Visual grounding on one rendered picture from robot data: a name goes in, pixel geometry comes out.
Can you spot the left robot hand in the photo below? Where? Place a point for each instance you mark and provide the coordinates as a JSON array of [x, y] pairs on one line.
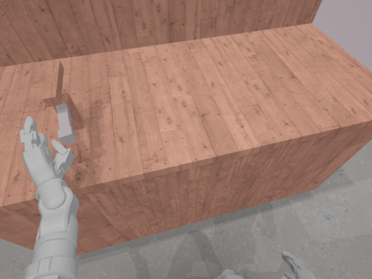
[[37, 157]]

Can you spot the left robot forearm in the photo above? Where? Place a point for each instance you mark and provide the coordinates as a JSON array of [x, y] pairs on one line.
[[55, 246]]

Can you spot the right robot shin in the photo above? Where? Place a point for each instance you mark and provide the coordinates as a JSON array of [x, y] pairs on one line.
[[227, 271]]

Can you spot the right robot hand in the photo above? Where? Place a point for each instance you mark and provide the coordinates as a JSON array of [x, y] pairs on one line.
[[297, 266]]

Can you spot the tap lever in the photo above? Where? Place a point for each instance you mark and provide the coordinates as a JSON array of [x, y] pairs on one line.
[[66, 133]]

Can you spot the counter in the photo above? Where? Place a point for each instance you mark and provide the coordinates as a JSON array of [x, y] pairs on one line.
[[183, 110]]

